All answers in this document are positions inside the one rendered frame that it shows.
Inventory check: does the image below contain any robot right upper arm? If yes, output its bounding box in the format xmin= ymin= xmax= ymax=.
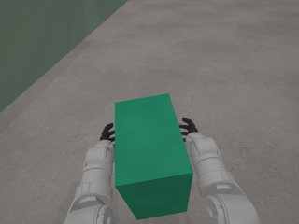
xmin=201 ymin=193 xmax=259 ymax=224

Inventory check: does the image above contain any left robot hand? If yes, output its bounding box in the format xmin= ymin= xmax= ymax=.
xmin=100 ymin=123 xmax=115 ymax=147

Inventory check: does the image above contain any right robot hand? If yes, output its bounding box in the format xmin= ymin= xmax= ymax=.
xmin=179 ymin=118 xmax=198 ymax=142

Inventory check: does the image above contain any carton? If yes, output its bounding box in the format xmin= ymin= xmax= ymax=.
xmin=115 ymin=93 xmax=193 ymax=220

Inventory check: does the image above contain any left robot forearm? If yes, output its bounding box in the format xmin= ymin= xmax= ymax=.
xmin=65 ymin=139 xmax=115 ymax=219

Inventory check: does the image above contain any right robot forearm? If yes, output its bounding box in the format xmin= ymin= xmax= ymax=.
xmin=185 ymin=132 xmax=260 ymax=224

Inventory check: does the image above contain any robot left upper arm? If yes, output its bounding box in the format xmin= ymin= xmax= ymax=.
xmin=64 ymin=203 xmax=117 ymax=224

